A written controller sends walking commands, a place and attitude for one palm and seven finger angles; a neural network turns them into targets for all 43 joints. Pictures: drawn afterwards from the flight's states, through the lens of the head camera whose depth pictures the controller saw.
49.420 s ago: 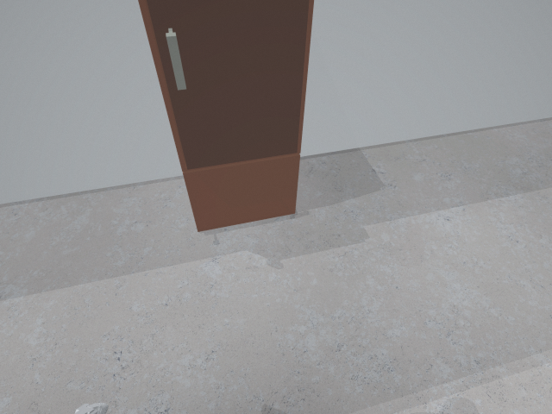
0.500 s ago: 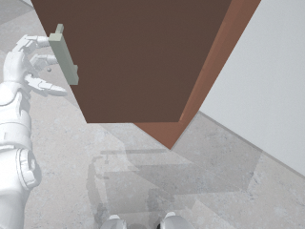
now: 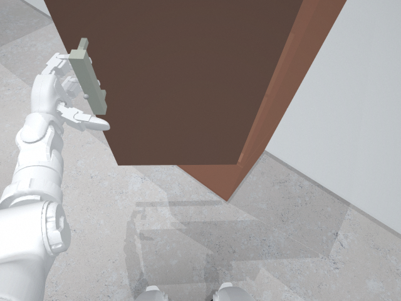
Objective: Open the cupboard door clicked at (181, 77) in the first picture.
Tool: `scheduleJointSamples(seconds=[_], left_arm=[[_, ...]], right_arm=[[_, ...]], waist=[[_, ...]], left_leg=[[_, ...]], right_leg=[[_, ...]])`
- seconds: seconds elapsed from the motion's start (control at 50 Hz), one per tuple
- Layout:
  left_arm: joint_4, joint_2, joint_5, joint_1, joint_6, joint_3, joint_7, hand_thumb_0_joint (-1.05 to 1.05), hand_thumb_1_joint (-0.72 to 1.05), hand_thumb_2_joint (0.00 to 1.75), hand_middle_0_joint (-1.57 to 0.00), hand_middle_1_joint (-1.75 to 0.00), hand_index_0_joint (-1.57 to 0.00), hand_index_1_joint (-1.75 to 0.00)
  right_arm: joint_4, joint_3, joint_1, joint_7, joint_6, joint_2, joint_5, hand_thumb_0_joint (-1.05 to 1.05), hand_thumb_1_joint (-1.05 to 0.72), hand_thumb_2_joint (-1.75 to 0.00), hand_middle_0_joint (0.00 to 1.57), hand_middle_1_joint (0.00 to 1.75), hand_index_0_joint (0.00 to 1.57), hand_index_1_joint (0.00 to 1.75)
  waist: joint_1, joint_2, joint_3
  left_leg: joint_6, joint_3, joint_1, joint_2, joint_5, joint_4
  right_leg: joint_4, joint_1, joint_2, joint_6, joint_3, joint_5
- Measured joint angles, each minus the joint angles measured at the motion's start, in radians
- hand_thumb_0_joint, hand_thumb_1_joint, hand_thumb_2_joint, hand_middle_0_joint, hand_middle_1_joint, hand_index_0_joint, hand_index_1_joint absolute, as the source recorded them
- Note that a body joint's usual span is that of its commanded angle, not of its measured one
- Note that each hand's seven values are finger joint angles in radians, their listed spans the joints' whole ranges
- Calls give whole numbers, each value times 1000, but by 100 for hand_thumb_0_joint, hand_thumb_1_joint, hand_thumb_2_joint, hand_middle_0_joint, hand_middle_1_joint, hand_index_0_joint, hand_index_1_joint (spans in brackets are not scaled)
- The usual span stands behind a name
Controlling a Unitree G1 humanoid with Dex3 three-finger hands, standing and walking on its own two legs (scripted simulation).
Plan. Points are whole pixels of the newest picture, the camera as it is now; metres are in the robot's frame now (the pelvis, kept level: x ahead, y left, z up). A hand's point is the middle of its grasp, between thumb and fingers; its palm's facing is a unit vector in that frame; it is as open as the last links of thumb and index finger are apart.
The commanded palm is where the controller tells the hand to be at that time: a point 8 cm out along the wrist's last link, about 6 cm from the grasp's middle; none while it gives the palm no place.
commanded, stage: slide the fingers in behind the handle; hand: left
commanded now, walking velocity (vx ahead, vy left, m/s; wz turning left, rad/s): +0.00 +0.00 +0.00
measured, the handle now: (92, 78) +0.54 +0.20 +0.10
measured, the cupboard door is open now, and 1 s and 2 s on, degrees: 40 40 53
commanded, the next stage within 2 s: close the thumb around the handle in 0.62 s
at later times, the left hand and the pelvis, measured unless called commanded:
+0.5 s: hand (96, 94) +0.49 +0.18 +0.11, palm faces -0.01 -1.00 +0.00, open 14.0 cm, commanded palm +0.47 +0.22 +0.10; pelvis +0.00 +0.00 +0.00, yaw +0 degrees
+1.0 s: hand (96, 95) +0.49 +0.18 +0.11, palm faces +0.00 -1.00 +0.00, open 11.7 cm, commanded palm +0.47 +0.22 +0.10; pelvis +0.00 +0.00 +0.00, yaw +0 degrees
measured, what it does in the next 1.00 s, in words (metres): stands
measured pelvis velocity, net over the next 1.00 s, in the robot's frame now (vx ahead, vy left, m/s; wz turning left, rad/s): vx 0.00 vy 0.00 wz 0.00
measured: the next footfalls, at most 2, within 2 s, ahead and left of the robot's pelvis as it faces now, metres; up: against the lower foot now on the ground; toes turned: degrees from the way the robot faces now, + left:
none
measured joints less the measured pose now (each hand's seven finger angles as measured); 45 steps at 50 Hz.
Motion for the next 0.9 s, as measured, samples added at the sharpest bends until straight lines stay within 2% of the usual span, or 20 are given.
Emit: scheduleJointSamples(seconds=[0.26,0.56,0.76,0.9], left_arm=[[36,-17,20,-38,-10,-14,44,-1,-50,30,-30,-120,-30,-120],[34,-10,16,-37,-11,-7,45,-1,-50,30,-30,-120,-30,-120],[21,-30,20,-29,-18,-13,58,-1,-50,30,-30,-120,-30,-120],[24,-30,20,-27,-14,-14,62,-1,-37,36,-31,-121,-31,-122]], right_arm=[[1,5,-15,-2,-18,5,-3,1,-90,-90,20,30,20,30],[10,0,11,0,-13,1,-4,1,-90,-90,20,30,20,30],[11,-4,6,3,-12,3,-7,1,-90,-90,20,30,20,30],[5,-2,-5,2,-12,4,-5,1,-90,-90,20,30,20,30]], waist=[[-10,-2,11],[-10,5,8],[-8,4,4],[-7,5,6]], left_leg=[[-3,-2,-13,-2,7,4],[-4,3,-14,0,5,-1],[-4,3,-10,-1,3,-2],[-3,2,-7,-2,3,-2]], right_leg=[[13,-16,-2,-3,-2,1],[10,-20,0,-4,4,1],[9,-17,-1,-3,4,-2],[10,-13,-1,-3,4,-3]])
